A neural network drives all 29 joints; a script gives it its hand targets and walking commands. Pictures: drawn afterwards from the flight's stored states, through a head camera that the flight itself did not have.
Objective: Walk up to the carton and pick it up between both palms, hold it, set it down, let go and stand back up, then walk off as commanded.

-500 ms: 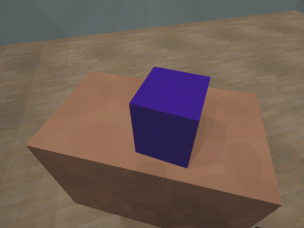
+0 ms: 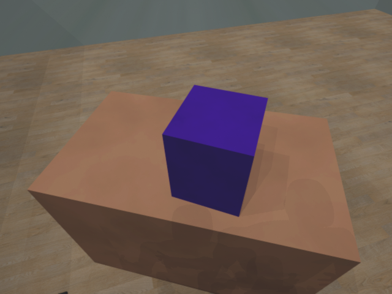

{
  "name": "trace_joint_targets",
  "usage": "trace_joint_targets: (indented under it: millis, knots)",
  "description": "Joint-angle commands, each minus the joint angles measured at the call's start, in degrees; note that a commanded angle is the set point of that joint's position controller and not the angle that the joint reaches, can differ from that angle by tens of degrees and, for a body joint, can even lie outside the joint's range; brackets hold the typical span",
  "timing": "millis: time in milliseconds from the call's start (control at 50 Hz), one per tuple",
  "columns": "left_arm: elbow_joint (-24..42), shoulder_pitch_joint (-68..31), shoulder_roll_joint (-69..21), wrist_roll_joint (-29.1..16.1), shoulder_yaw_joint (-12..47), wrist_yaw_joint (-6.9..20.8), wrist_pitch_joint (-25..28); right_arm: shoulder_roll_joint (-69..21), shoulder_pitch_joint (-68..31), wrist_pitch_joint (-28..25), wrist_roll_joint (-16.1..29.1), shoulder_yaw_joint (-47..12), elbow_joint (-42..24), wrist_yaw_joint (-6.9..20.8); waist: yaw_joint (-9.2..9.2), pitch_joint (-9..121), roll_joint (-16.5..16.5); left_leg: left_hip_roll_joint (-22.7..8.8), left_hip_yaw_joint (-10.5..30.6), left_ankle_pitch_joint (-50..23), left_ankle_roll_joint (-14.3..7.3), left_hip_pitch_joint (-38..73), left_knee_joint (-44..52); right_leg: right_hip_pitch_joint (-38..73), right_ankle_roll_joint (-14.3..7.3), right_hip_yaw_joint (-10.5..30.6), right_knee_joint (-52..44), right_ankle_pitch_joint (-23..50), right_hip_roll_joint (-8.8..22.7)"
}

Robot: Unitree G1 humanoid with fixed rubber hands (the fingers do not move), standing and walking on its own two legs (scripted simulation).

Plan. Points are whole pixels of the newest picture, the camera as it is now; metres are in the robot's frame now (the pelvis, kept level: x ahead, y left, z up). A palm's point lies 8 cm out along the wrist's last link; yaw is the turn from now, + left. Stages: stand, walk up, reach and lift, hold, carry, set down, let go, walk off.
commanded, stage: stand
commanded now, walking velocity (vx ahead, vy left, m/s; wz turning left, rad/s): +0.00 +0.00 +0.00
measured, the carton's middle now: (216, 150) +0.49 -0.04 +0.00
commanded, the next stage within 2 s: walk off in 0.56 s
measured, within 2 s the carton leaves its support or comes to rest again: neither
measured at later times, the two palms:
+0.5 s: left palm out of the picture +0.10 +0.31 -0.09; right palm out of the picture +0.09 -0.31 -0.11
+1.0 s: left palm out of the picture +0.06 +0.35 -0.10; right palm out of the picture +0.06 -0.32 -0.10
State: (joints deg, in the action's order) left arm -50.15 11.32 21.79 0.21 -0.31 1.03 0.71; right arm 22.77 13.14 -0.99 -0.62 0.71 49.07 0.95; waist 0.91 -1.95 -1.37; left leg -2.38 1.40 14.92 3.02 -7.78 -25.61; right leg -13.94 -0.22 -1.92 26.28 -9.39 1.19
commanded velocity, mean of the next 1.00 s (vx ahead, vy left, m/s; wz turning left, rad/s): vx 0.00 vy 0.00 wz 0.00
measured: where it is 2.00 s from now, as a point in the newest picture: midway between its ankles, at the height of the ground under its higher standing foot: outside the picture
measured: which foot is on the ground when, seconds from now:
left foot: down 0.00-1.00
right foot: down 0.00-1.00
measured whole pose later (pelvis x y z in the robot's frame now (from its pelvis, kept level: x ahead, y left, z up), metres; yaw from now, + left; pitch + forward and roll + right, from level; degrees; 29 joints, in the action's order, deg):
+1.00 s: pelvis -0.03 +0.01 -0.01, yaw -1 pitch -3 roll +0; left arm -49.7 9.6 24.9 0.7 -4.3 0.0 -3.0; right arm 25.1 10.0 2.7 0.5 3.7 49.7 -0.6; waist 1.8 -6.7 0.3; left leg -2.2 -0.5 17.4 2.0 -14.4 -35.2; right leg -19.9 0.5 -0.3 33.0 -9.7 1.8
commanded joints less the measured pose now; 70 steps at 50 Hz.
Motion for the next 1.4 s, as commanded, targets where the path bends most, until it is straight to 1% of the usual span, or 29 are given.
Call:
trace_joint_targets:
  millis: [0, 80, 100, 120, 220, 300, 340, 360, 400, 420, 600, 620, 640, 680, 720, 740, 780, 880, 960, 1000, 1020, 1060, 1120, 1180, 1220, 1260, 1280, 1300, 1380]
  knots:
    - [2.26, -1.16, 9.51, -0.07, -2.28, -0.44, 1.48, 8.71, -1.57, -1.18, 0.72, 2.56, -2.62, -0.45, -0.02, -0.20, 1.57, -4.04, 3.08, -0.45, -3.69, -4.59, 6.41, 3.15, -1.69, 5.73, -6.51, 0.77, 5.87]
    - [1.61, -2.21, 9.95, -0.34, -2.42, -0.46, 1.19, 10.80, -1.14, -0.89, 0.67, 2.94, -1.91, -0.74, -0.69, 1.56, 0.31, -4.01, 2.20, -1.19, -3.94, -2.30, 5.86, 3.52, -1.79, 7.37, -6.40, -0.53, 5.95]
    - [1.32, -3.00, 11.68, 0.17, -2.66, -0.73, 1.19, 7.23, -0.54, -0.75, 0.51, 1.66, -1.34, -0.37, -1.08, 0.50, 4.77, -4.28, 1.96, -2.79, -3.44, -2.28, 6.02, 2.81, -1.47, 5.92, -6.89, -2.94, 5.33]
    - [1.14, -1.21, 8.49, -0.48, -2.22, -0.62, 1.16, 10.18, 0.47, -0.73, -0.70, 2.74, -0.84, -0.89, -0.98, -3.04, -2.00, -3.69, 0.96, -0.84, -3.23, -2.79, 6.28, 0.99, -2.17, 7.75, -8.44, -3.06, 6.35]
    - [0.58, -2.60, 9.59, -0.55, -2.31, -0.69, 1.22, 9.19, -0.30, -0.83, 0.21, 2.82, -0.47, -1.14, -0.75, 4.45, 3.67, -3.13, 1.10, -4.30, -3.77, -0.20, 5.22, 4.91, -1.77, 7.35, -6.60, 2.03, 6.78]
    - [-0.23, -1.75, 10.11, -0.20, -2.50, -1.22, 0.67, 6.38, -3.77, 0.14, -0.15, 1.25, -0.81, -0.86, 0.72, -2.65, -0.68, -4.64, 1.59, -4.20, -3.23, -5.65, 7.36, 4.44, -1.07, 5.64, -6.59, -2.63, 5.87]
    - [0.56, -3.00, 10.38, -0.15, -2.83, -0.77, 0.77, 10.31, -5.20, -0.15, 0.40, 2.55, 0.12, -1.18, 1.66, 1.06, 0.70, -4.16, 1.59, -2.02, -3.37, -4.27, 7.53, 5.65, -0.48, 4.83, -7.56, -1.26, 5.82]
    - [0.53, -4.54, 10.40, -0.35, -2.34, -0.95, 0.70, 9.58, -2.51, -0.18, 0.54, 2.54, 0.81, -1.35, -0.77, 2.65, 4.52, -4.62, 2.71, -2.25, -3.70, -1.25, 7.48, 4.44, -0.35, 5.74, -7.61, 1.08, 5.69]
    - [-1.91, -1.60, 8.63, -0.60, -1.66, -0.77, 0.88, 11.61, -3.29, -0.89, 0.01, 3.10, 0.40, -1.57, -0.19, 4.29, -1.71, -4.45, 2.00, -2.85, -4.34, -0.09, 7.34, 5.94, -1.12, 5.29, -7.53, 6.62, 5.83]
    - [-1.99, -2.06, 10.86, -0.10, -2.40, -1.26, 0.78, 9.14, 0.87, -0.78, 0.48, 2.60, 2.31, -1.47, -1.55, 5.01, 3.33, -4.40, 2.38, -4.04, -3.17, 1.72, 8.01, 5.26, -1.69, 5.47, -7.01, 2.92, 6.09]
    - [-3.66, -3.65, 10.75, -0.86, -2.58, -1.31, 0.85, 9.23, -2.14, -0.27, 0.17, 2.09, 2.87, -1.40, -0.08, 1.21, 1.00, -5.14, 1.20, -10.99, -2.72, -1.03, 8.60, 7.05, -1.43, 5.31, -5.31, 9.40, 7.13]
    - [-4.12, -2.27, 11.21, -0.62, -2.57, -1.33, 0.95, 11.07, -3.44, -0.10, 0.07, 2.32, 2.82, -1.29, 0.67, 1.16, -1.20, -3.51, 0.91, -4.05, -3.13, -2.66, 8.19, 7.95, -1.17, 6.01, -7.83, 7.09, 6.25]
    - [-4.99, -2.77, 12.96, -0.52, -3.21, -1.69, 0.54, 9.76, -3.21, -0.20, -0.30, 2.65, 3.45, -1.46, -0.21, -0.46, 3.26, -4.41, 1.15, -3.28, -3.02, -1.04, 8.93, 4.82, -1.46, 5.24, -8.12, 2.45, 6.16]
    - [-4.07, -4.98, 9.67, -0.27, -3.01, -1.07, 0.35, 9.86, -2.35, -0.83, 0.36, 2.24, 3.30, -1.27, -0.34, -0.07, -1.24, -3.83, 0.46, -1.07, -3.26, -3.69, 9.32, 7.02, -1.48, 5.58, -8.14, 2.95, 6.03]
    - [-3.99, -6.17, 10.62, -0.20, -2.51, -1.10, 0.50, 8.87, -1.20, -1.07, 0.66, 2.07, 4.08, -0.96, -0.74, 0.34, 4.92, -5.53, 2.73, -2.89, -3.40, -1.29, 10.68, 6.70, -1.09, 4.92, -7.65, 2.05, 5.92]
    - [-2.37, -1.71, 13.78, -0.44, -5.76, -1.48, 0.11, 11.44, -3.52, 0.00, 1.22, 4.78, 1.75, -1.96, 0.10, 1.77, 2.78, -3.80, 0.71, -18.22, -4.30, -2.40, 0.17, 4.45, -2.94, 6.14, -1.66, 21.39, 5.84]
    - [-1.50, 1.07, 13.45, -0.39, -6.29, -1.79, -0.23, 10.91, -2.99, 0.76, 1.41, 4.75, 1.33, -2.50, 0.51, 4.17, 1.65, -3.79, 1.07, -22.74, -5.29, -1.68, -3.99, 4.56, -5.34, 6.86, 1.16, 29.71, 7.11]
    - [2.04, -1.06, 13.14, -0.02, -5.91, -1.58, -2.91, 12.38, -1.36, 2.64, 1.24, 4.80, -1.05, -2.65, 0.63, 2.32, 7.72, -3.49, 0.40, -13.28, -5.54, -4.27, -6.10, -0.03, -5.25, 7.30, 0.96, 17.60, 7.04]
    - [4.47, -0.78, 14.18, 0.66, -6.59, -1.57, -3.25, 12.81, 0.21, 3.40, 1.22, 5.64, -1.81, -1.85, -0.08, 3.63, 4.89, -3.35, 1.16, -3.74, -5.66, -7.43, -5.64, -0.63, -5.88, 8.08, 1.92, 6.99, 6.57]
    - [5.09, -1.49, 13.49, 0.50, -6.55, -1.33, -4.12, 14.28, -1.31, 3.69, 0.63, 6.61, -3.00, -1.29, 0.00, 1.25, -4.08, -7.26, 3.93, 0.96, -8.71, -11.01, 2.06, -2.39, -3.87, 4.43, 9.50, -5.19, 1.48]
    - [5.45, -0.53, 13.13, 1.05, -6.84, -1.47, -3.94, 15.85, -3.56, 3.45, 0.05, 6.78, -4.34, -1.60, -0.63, -0.37, -6.75, -13.49, 9.74, -0.44, -11.68, -15.54, 5.98, -0.65, -1.96, -0.24, 17.60, -9.32, -2.14]
    - [7.01, -0.83, 11.67, 1.31, -7.91, -1.88, -5.06, 16.78, -5.21, 3.11, -0.76, 7.84, -7.73, -1.78, -2.15, -1.96, -14.32, -20.49, 17.11, -1.35, -18.28, -23.90, 12.70, -1.72, -0.59, 4.29, 38.70, -23.85, -5.87]
    - [6.74, 3.25, 12.41, 0.49, -7.63, -1.70, -4.41, 15.34, -11.53, 3.46, -1.84, 6.90, -10.57, -3.63, 0.57, -3.49, -13.01, -15.58, 9.23, -4.06, -15.18, -17.55, 8.00, -8.72, 0.23, 10.88, 42.84, -20.71, -4.24]
    - [7.81, 3.80, 8.85, -0.43, -6.16, -1.48, -3.62, 12.26, -4.85, 4.16, -0.87, 5.39, -10.47, -4.35, -2.54, 2.00, -13.35, -12.33, 7.58, -20.44, -13.67, 2.88, -0.67, -15.17, 1.32, 6.69, 20.76, -22.81, -2.28]
    - [7.34, 5.07, 7.65, 0.29, -5.48, -1.24, -2.92, 12.69, -1.80, 4.80, -0.65, 5.17, -9.94, -4.23, -1.82, 4.71, -9.72, -12.01, 5.84, -25.78, -11.87, 6.22, -6.37, -10.23, 0.79, 2.56, 3.84, -14.60, -2.05]
    - [8.49, 6.09, 13.24, 1.27, -6.80, -0.88, -2.00, 11.52, 3.17, 4.37, 0.16, 5.07, -9.58, -4.17, -2.86, 5.00, 1.59, -6.44, 2.59, -9.85, -6.06, -6.27, -15.16, 1.98, -1.42, 14.43, -4.19, 5.40, 3.86]
    - [10.01, 8.78, 18.15, 1.46, -8.06, -1.41, -2.34, 9.63, -2.19, 3.93, -0.22, 4.30, -11.92, -4.12, 0.12, 1.50, 13.88, 1.98, -1.92, 18.00, -2.15, -20.47, -25.53, 3.26, -6.53, 29.47, -6.93, 16.87, 15.42]
    - [12.25, 7.52, 17.78, 1.69, -7.52, -1.25, -1.61, 10.62, -6.81, 5.12, 0.32, 5.25, -11.76, -4.74, 2.88, 0.56, 15.41, 4.77, 3.78, 25.23, -2.35, -18.38, -38.17, -4.54, -9.93, 31.86, -8.77, 18.70, 18.24]
    - [13.80, -1.84, 13.55, 1.74, -7.13, -2.92, -1.91, 11.39, -0.51, 4.73, 1.15, 5.08, -7.77, -3.85, -0.30, -1.60, 9.06, 8.32, 11.43, 14.49, -2.56, -20.76, -46.12, 2.34, -9.64, 18.84, -3.03, 20.16, 11.92]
